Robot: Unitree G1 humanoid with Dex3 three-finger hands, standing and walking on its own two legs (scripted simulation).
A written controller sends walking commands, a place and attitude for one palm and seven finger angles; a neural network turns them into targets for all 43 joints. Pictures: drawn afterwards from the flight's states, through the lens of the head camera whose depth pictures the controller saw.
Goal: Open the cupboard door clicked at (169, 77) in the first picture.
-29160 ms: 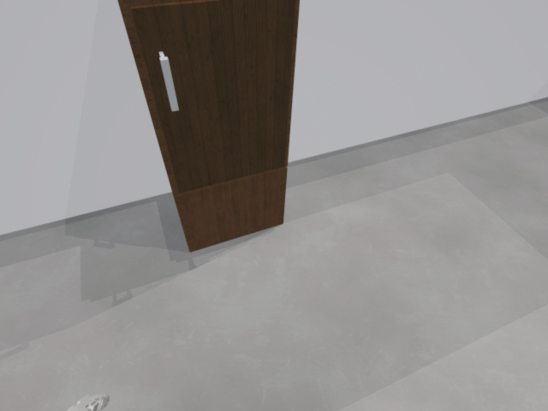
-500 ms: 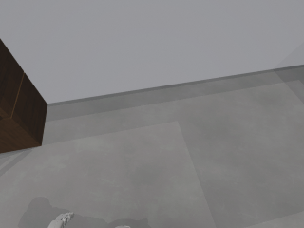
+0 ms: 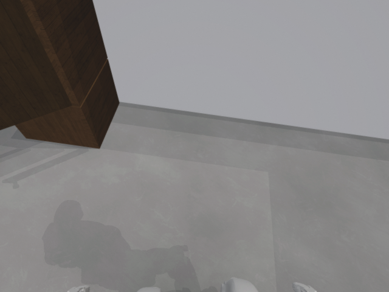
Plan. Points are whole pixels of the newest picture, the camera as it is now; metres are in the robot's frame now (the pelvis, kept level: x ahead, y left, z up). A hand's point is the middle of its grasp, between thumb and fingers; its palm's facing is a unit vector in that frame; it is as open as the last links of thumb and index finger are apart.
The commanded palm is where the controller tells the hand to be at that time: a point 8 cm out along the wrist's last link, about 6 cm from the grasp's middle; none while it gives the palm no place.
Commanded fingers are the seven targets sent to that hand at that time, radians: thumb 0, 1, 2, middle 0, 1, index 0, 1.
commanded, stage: turn to face it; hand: left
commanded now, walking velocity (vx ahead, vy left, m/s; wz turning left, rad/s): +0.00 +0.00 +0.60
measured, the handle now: out of the picture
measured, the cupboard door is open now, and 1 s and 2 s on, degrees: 40 40 40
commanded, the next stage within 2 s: take the last steps up to it in 0.96 s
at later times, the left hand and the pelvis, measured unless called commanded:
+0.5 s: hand out of the picture +0.02 +0.18 -0.17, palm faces +0.31 -0.93 -0.21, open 7.4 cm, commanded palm none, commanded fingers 0.00 0.90 0.90 -0.20 -0.30 -0.20 -0.30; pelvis +0.02 -0.02 +0.00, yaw +19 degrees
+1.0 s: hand out of the picture +0.04 +0.19 -0.15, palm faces +0.49 -0.83 -0.28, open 7.4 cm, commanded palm none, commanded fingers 0.00 0.90 0.90 -0.20 -0.30 -0.20 -0.30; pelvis +0.06 -0.04 +0.00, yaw +30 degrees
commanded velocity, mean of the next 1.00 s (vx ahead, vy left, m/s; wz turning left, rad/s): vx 0.00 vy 0.00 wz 0.45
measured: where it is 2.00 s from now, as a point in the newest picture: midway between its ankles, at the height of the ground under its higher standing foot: (151, 282)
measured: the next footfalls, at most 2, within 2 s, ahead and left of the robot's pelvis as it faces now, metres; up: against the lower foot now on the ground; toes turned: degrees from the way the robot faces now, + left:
right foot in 0.20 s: +0.06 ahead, -0.16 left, +0.00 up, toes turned +6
left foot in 0.54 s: +0.03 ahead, +0.11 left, +0.00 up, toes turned +24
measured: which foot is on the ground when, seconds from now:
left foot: down 0.00-0.20, up 0.22-0.52, down 0.54-0.92, up 0.94-1.00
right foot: up 0.00-0.18, down 0.20-0.52, up 0.54-0.90, down 0.92-1.00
